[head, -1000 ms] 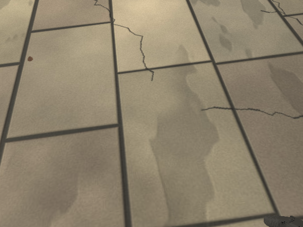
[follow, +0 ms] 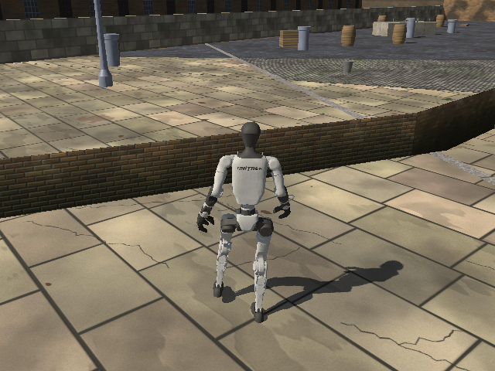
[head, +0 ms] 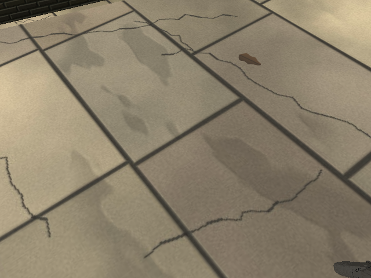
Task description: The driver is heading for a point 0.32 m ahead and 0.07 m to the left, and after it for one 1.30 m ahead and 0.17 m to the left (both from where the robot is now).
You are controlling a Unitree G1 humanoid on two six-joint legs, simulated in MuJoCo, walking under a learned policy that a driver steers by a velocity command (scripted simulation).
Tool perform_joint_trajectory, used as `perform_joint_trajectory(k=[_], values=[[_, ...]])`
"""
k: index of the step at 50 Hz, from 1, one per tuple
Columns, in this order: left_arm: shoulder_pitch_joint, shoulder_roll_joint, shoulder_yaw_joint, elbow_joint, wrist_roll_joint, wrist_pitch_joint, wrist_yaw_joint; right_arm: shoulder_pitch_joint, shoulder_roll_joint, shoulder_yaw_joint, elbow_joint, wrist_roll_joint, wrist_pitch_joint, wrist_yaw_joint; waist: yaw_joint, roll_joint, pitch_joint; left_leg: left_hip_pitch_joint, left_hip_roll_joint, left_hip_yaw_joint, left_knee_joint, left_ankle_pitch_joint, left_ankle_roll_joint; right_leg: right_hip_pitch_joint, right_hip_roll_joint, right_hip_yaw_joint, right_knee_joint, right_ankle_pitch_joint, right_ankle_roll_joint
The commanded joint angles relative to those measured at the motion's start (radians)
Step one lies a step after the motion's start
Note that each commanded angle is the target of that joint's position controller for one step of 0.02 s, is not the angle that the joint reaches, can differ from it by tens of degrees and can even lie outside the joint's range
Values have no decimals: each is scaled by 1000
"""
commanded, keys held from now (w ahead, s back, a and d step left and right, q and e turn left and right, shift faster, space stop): w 0.12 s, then no key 0.88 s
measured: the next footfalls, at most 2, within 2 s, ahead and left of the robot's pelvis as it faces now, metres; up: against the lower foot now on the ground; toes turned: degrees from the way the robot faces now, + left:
left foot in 0.18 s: +0.30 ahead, +0.15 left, +0.00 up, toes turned -4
right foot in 0.56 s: +0.31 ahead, -0.10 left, +0.00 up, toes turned -2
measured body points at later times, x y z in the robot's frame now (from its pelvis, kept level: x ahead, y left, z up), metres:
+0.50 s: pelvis +0.22 +0.06 -0.01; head +0.26 +0.07 +0.44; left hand +0.39 +0.31 -0.12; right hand +0.31 -0.20 -0.13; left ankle +0.26 +0.15 -0.75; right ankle +0.27 -0.10 -0.72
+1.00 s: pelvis +0.28 +0.04 -0.01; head +0.29 +0.04 +0.44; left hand +0.42 +0.28 -0.13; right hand +0.35 -0.24 -0.15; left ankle +0.26 +0.15 -0.75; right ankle +0.27 -0.10 -0.75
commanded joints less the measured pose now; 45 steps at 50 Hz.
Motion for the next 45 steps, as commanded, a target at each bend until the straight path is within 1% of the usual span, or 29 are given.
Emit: perform_joint_trajectory(k=[1, 4, 6, 7, 8, 9, 10, 11, 12, 13, 14, 15, 16, 17, 18, 20, 22, 23, 25, 27, 28, 29, 30, 31, 32, 33, 35, 38, 45], values=[[22, 166, 46, -40, -2, -14, 10, -87, -42, -1, -70, 10, -18, 12, 22, -121, -41, 154, -59, 62, -146, 177, -3, -80, -209, 128, -104, 155, -127], [58, 156, 43, -9, -5, -12, 9, -119, -74, -10, -87, 14, -30, 23, 32, -131, -22, 122, -58, 41, -217, 128, 36, 33, -262, 187, -45, 146, -120], [59, 162, 46, 4, -2, -4, 13, -98, -94, -19, -87, 13, -37, 28, 14, -152, -14, 127, -61, 43, -239, 42, 70, 98, -298, 222, -7, 207, -109], [46, 161, 46, 7, 1, 2, 14, -65, -104, -25, -80, 7, -41, 26, -6, -164, -14, 163, -73, 58, -260, 4, 90, 120, -292, 223, 41, 322, -93], [24, 149, 41, 2, 3, 8, 17, 18, -122, -37, -56, -5, -47, 22, -54, -158, -60, 275, -100, 91, -310, 39, 116, 134, -246, 192, 147, 510, -64], [11, 122, 29, -15, 11, 10, 18, 128, -156, -48, -39, -23, -55, 20, -104, -132, -179, 486, -30, 46, -273, 229, 161, 77, -188, 152, 324, 534, -22], [84, 74, 10, -32, 25, 4, 22, 256, -223, -61, -26, -43, -55, 17, -111, 49, -348, 843, 171, -193, -201, 509, 274, -173, -77, 95, 641, 194, 45], [224, 57, 1, 3, 5, -1, 19, 320, -205, -63, 20, -16, -36, 27, -89, 297, -461, 1025, 344, -531, -277, 520, 435, -402, 36, 69, 938, -450, 107], [178, 150, 20, 15, -10, 1, 18, 290, -143, -46, 4, 19, -25, 31, -110, 135, -374, 935, 321, -518, -323, 351, 403, -474, -17, 133, 1023, -433, 113], [59, 169, 27, -7, -14, 9, 20, 221, -101, -32, -11, 15, -16, 26, -115, 53, -256, 815, 277, -367, -327, 325, 355, -502, -57, 100, 1024, -371, 119], [-11, 158, 24, -22, 0, 18, 24, 154, -69, -15, -14, 5, -11, 27, -93, -3, -165, 675, 224, -256, -351, 407, 329, -487, -94, 63, 957, -328, 126], [-36, 147, 27, -35, 16, 28, 28, 116, -44, -4, -12, 2, -12, 26, -64, -2, -135, 587, 192, -195, -367, 451, 310, -444, -139, 45, 869, -285, 127], [-17, 115, 21, -32, 17, 37, 27, 97, -40, 0, -2, -5, -9, 26, -38, 29, -125, 515, 152, -141, -391, 480, 294, -365, -158, 25, 789, -258, 132], [5, 79, 12, -23, 15, 44, 29, 81, -35, 3, 10, -9, -9, 26, -21, 61, -125, 467, 122, -90, -406, 528, 289, -305, -159, 2, 701, -235, 141], [12, 56, 5, -21, 15, 48, 31, 72, -48, 0, 20, -13, -8, 24, -15, 80, -134, 446, 111, -55, -413, 587, 296, -263, -156, -19, 624, -220, 151], [-2, 38, -5, -22, 18, 50, 35, 61, -82, -8, 38, -9, 1, 17, -16, 86, -175, 439, 107, -14, -410, 630, 299, -182, -157, -37, 480, -146, 158], [-24, 54, -2, -16, 16, 57, 36, 71, -100, -12, 56, -1, 14, 12, -31, 80, -200, 452, 112, -6, -415, 548, 293, -130, -152, -47, 389, -48, 157], [-40, 64, 1, -15, 15, 62, 36, 75, -101, -11, 65, 1, 20, 11, -37, 74, -196, 449, 113, -9, -420, 466, 289, -111, -152, -49, 354, -19, 153], [-75, 71, 5, -16, 18, 71, 35, 67, -95, -4, 79, 4, 33, 11, -41, 65, -159, 419, 106, -20, -426, 250, 274, -69, -150, -54, 267, 20, 138], [-99, 67, 6, -19, 30, 71, 35, 64, -72, 8, 92, 13, 41, 13, -29, 49, -115, 378, 69, -24, -414, 2, 224, 6, -144, -61, 110, 114, 109], [-121, 89, 9, -31, 40, 69, 39, 95, -48, 18, 105, 7, 40, 13, -39, 17, -100, 351, 41, -25, -401, -115, 177, 47, -188, -9, 70, 210, 90], [-131, 129, 15, -46, 39, 68, 44, 132, -38, 23, 111, -12, 37, 15, -70, -48, -106, 317, -9, 2, -364, -228, 138, 92, -249, 43, 93, 335, 61], [-157, 157, 24, -29, 27, 71, 43, 198, -27, 23, 124, -9, 39, 15, -121, -161, -108, 331, -70, 61, -373, -296, 109, 52, -243, 43, 124, 223, 28], [-167, 104, 17, -33, 25, 69, 34, 157, -44, 24, 131, -8, 45, 11, -81, -136, -86, 369, -79, 82, -352, -273, 91, -4, -204, 21, 116, 114, 40], [-165, 74, 9, -28, 32, 65, 29, 122, -52, 22, 127, -4, 51, 7, -68, -114, -66, 369, -78, 84, -339, -242, 91, -23, -190, 14, 112, 110, 58], [-166, 73, 7, -24, 34, 59, 27, 114, -46, 23, 130, -2, 57, 2, -69, -108, -62, 376, -70, 80, -330, -201, 93, -28, -181, 8, 119, 158, 69], [-153, 79, 9, -10, 29, 47, 26, 122, -55, 22, 138, -4, 65, -2, -69, -105, -74, 395, -64, 76, -315, -122, 94, -12, -177, 0, 140, 241, 72], [-149, 80, 10, 6, 24, 42, 28, 114, -59, 21, 155, 2, 69, -5, -66, -87, -95, 432, -58, 74, -295, -41, 93, 3, -174, -3, 157, 316, 69], [-158, 80, 11, 54, 21, 45, 30, 101, -64, 18, 207, 7, 87, -13, -68, -48, -93, 472, -54, 73, -291, 0, 87, 9, -165, -14, 156, 333, 66]])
